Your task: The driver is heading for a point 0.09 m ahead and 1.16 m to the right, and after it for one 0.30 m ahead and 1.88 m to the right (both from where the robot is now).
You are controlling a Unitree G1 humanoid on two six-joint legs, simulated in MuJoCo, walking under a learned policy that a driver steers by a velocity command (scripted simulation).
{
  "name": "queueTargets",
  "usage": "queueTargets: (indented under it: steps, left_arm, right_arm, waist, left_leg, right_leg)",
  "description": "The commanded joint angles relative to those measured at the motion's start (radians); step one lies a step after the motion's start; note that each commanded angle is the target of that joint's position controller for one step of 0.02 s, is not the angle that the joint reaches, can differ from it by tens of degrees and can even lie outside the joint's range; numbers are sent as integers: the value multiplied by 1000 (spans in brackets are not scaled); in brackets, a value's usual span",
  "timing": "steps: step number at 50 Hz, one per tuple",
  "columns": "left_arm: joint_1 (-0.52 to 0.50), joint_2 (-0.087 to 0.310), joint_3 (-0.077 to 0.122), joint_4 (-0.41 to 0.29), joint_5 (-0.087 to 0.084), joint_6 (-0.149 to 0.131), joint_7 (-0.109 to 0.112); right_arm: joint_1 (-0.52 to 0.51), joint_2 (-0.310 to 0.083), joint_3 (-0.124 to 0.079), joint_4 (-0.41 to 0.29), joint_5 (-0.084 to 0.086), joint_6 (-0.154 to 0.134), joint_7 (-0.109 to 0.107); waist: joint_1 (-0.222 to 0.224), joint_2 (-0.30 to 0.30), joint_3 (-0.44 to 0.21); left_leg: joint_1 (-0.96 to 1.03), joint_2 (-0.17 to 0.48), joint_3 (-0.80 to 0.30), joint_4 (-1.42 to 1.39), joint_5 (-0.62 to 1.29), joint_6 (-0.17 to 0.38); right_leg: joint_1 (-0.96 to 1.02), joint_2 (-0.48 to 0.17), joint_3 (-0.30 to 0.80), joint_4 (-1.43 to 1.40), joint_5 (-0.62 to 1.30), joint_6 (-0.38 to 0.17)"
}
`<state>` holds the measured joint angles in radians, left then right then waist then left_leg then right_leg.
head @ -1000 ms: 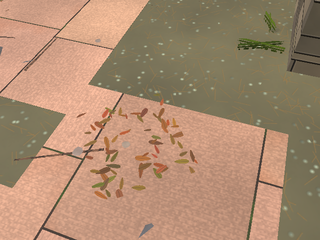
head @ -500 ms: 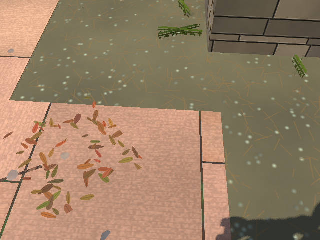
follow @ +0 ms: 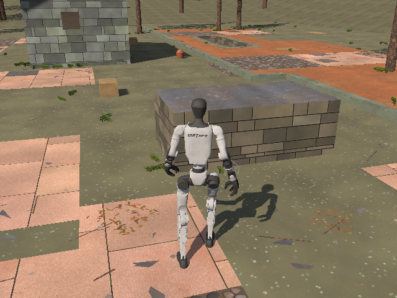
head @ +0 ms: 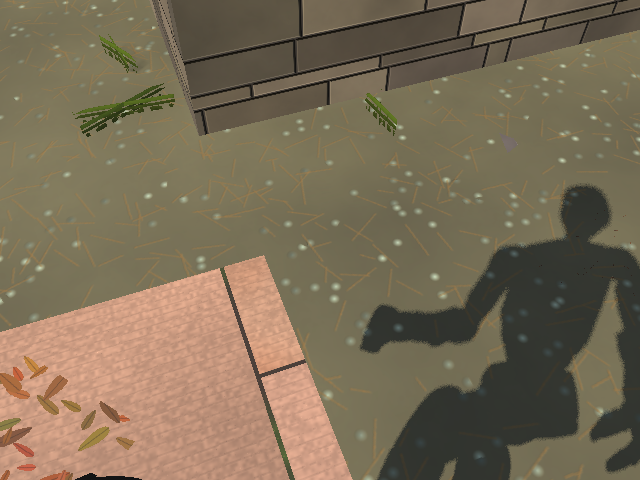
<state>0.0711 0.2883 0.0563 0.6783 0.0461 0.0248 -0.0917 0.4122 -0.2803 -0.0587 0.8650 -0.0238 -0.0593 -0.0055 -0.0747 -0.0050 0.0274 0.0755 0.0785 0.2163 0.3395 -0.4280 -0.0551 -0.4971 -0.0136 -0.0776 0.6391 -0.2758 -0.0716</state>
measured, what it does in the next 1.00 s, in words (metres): walks ahead, turning right: right foot, then left foot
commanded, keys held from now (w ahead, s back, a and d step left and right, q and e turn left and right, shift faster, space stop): w+e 1.00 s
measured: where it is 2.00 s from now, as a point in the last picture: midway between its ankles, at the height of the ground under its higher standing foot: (534, 268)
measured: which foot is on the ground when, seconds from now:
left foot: down 0.00-0.04, up 0.06-0.52, down 0.54-1.00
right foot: up 0.00-0.00, down 0.02-0.54, up 0.56-1.00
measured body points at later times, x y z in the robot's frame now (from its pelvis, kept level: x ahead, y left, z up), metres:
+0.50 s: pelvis +0.28 -0.05 +0.00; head +0.32 -0.06 +0.45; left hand +0.33 +0.24 -0.12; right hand +0.44 -0.33 -0.08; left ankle +0.47 +0.02 -0.71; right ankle +0.10 -0.09 -0.73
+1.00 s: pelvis +0.54 -0.14 +0.01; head +0.57 -0.17 +0.45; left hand +0.85 -0.09 -0.08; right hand +0.37 -0.35 -0.13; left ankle +0.48 +0.01 -0.73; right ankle +0.60 -0.31 -0.70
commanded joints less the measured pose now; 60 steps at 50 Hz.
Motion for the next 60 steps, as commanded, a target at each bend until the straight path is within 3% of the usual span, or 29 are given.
queueTargets:
  steps: [1, 2, 3, 4, 5, 7, 9, 12, 21, 24, 26, 27, 28, 29, 30, 31, 33, 37, 43, 47, 50, 52, 53, 54, 55, 56, 57, 59, 60]
  left_arm:
    - [275, 123, 49, 22, 13, -35, 34]
    - [377, 252, 82, 24, 6, -40, 53]
    - [367, 299, 87, 3, -28, -39, 58]
    - [339, 269, 80, 25, -31, -34, 63]
    - [297, 217, 65, 31, -32, -36, 71]
    - [203, 147, 41, 19, -38, -46, 79]
    - [191, 131, 33, 14, -43, -65, 77]
    - [246, 146, 38, 38, -46, -79, 79]
    - [405, 161, 43, 94, -39, -82, 99]
    - [346, 186, 48, 85, -35, -82, 108]
    - [310, 196, 48, 85, -38, -88, 96]
    - [324, 126, 28, 63, -44, -97, 86]
    - [455, 28, 10, 36, -75, -91, 88]
    - [416, 126, 17, 62, -31, -78, 97]
    - [345, 137, 24, 64, -24, -72, 89]
    - [308, 124, 21, 62, -23, -68, 80]
    - [299, 101, 19, 63, -10, -46, 61]
    - [221, 68, 9, 31, -7, -22, 38]
    - [14, 27, -13, -37, -13, -30, 16]
    - [-95, 24, -21, -74, -7, -33, 3]
    - [-76, 42, -12, -75, 4, -32, 14]
    - [102, 75, 10, -25, 8, -43, 31]
    - [279, 116, 33, 33, 16, -49, 47]
    - [326, 232, 65, 33, 15, -45, 64]
    - [333, 279, 77, 5, -22, -36, 70]
    - [327, 251, 73, 29, -30, -31, 80]
    - [285, 202, 61, 44, -37, -35, 88]
    - [205, 134, 40, 44, -43, -49, 93]
    - [185, 118, 34, 37, -44, -57, 91]
  right_arm:
    - [-22, -175, -30, -51, 10, 1, -4]
    - [-24, -76, -2, -125, 12, -2, 10]
    - [-99, -91, -7, -167, -9, -13, 19]
    - [-183, -130, -16, -182, -9, -15, 24]
    - [-168, -110, -6, -173, 2, -24, 27]
    - [-114, -104, -4, -146, -19, -11, 25]
    - [-78, -98, -4, -131, -33, 19, 31]
    - [-156, -79, 0, -158, -30, 38, 34]
    - [-484, -64, 22, -268, -10, 16, 45]
    - [-387, -98, 13, -249, -5, 6, 34]
    - [-145, -152, -11, -181, -6, -9, 8]
    - [6, -216, -26, -176, -26, -17, -12]
    - [-2, -300, -45, -184, -43, -10, -16]
    - [-64, -222, -37, -191, -21, 1, -9]
    - [-130, -140, -17, -197, -13, 2, -8]
    - [-169, -93, -4, -190, -13, 0, -4]
    - [-159, -75, 3, -163, -8, -12, -6]
    - [-118, -87, -5, -123, 9, -48, 10]
    - [-78, -91, -9, -80, 7, -46, 12]
    - [-20, -124, -16, -49, 8, -35, 1]
    - [6, -159, -22, -26, 5, -12, -11]
    - [5, -187, -26, -24, 5, 8, -15]
    - [-8, -182, -23, -40, 4, 12, -14]
    - [33, -72, 3, -105, 11, 7, 2]
    - [-44, -110, -6, -159, 2, 2, 10]
    - [-160, -134, -11, -183, 1, -3, 12]
    - [-159, -109, 1, -181, 10, -16, 13]
    - [-117, -101, 2, -157, -12, -1, 12]
    - [-87, -97, 3, -146, -24, 17, 15]
  waist:
    - [185, 34, -176]
    - [210, -205, -288]
    - [204, -219, -336]
    - [204, -102, -200]
    - [155, -54, -97]
    - [69, -37, -30]
    - [43, -54, -53]
    - [57, -49, -19]
    - [160, -60, 29]
    - [96, -71, 6]
    - [-22, -24, -119]
    - [-72, 59, -257]
    - [14, 316, -376]
    - [26, 176, -292]
    - [38, 82, -152]
    - [52, 38, -81]
    - [74, 104, -29]
    - [82, 100, -7]
    - [52, 88, 33]
    - [24, 87, 58]
    - [45, 102, 26]
    - [126, 97, -86]
    - [206, 42, -185]
    - [174, -164, -303]
    - [186, -183, -376]
    - [200, -59, -237]
    - [155, -31, -120]
    - [64, 2, -38]
    - [43, -14, -55]
  left_leg:
    - [-234, 147, 19, 482, 858, 124]
    - [-609, 44, 22, 837, 286, 64]
    - [-793, -72, -177, 998, -97, 47]
    - [-883, -18, -251, 1033, -14, 61]
    - [-853, 23, -241, 966, 85, 69]
    - [-717, 61, -242, 830, 128, 56]
    - [-658, 50, -225, 805, 141, 32]
    - [-717, 38, -210, 714, 218, 5]
    - [-746, -44, -214, 315, 413, 23]
    - [-522, -83, -226, 216, 347, 64]
    - [-180, -99, -216, 145, 308, 105]
    - [52, 102, -416, 111, 91, 148]
    - [270, 385, -903, 3, 6, 269]
    - [153, 355, -985, -48, -111, 268]
    - [4, 315, -815, -68, -99, 249]
    - [-93, 264, -673, -87, 23, 231]
    - [-200, 198, -483, -122, 203, 201]
    - [-205, 197, -321, -171, 410, 217]
    - [-175, 147, -103, -183, 531, 192]
    - [-98, 177, -44, -162, 602, 173]
    - [2, 195, 6, -11, 962, 154]
    - [-9, 193, 33, 285, 1130, 147]
    - [-155, 173, 48, 543, 959, 118]
    - [-542, 73, 40, 883, 268, 65]
    - [-772, -89, -135, 1094, -139, 30]
    - [-876, -25, -233, 1087, -31, 42]
    - [-845, 15, -228, 999, 61, 48]
    - [-703, 55, -237, 855, 88, 36]
    - [-650, 59, -237, 826, 92, 25]
  right_leg:
    - [489, 104, -23, -119, -19, -88]
    - [777, -205, 463, -229, -327, -192]
    - [811, -340, 885, -395, -240, -250]
    - [757, -306, 721, -375, -93, -240]
    - [622, -271, 573, -352, 89, -219]
    - [428, -159, 404, -370, 301, -167]
    - [369, -117, 353, -385, 404, -178]
    - [344, -97, 350, -427, 375, -186]
    - [481, -106, 423, -363, 532, -152]
    - [451, -113, 447, -290, 650, -100]
    - [382, -30, 394, 2, 773, -53]
    - [259, 31, 340, 275, 510, -34]
    - [-43, 193, 227, 567, -264, 1]
    - [-132, 103, 222, 649, -222, -11]
    - [-126, 59, 208, 636, -120, -11]
    - [-106, 25, 190, 598, -65, -5]
    - [-62, -11, 170, 553, -44, 9]
    - [-127, -35, 152, 511, 25, 23]
    - [-158, -45, 73, 220, 247, 37]
    - [-105, -32, -4, 44, 225, 0]
    - [-21, 35, -55, -17, 79, -53]
    - [192, 114, -64, -78, 10, -105]
    - [440, 97, 5, -135, 18, -142]
    - [768, -203, 448, -164, -128, -242]
    - [856, -345, 884, -323, -27, -339]
    - [797, -299, 704, -334, 99, -305]
    - [646, -270, 568, -337, 237, -276]
    - [433, -159, 412, -360, 422, -210]
    - [389, -134, 376, -371, 456, -204]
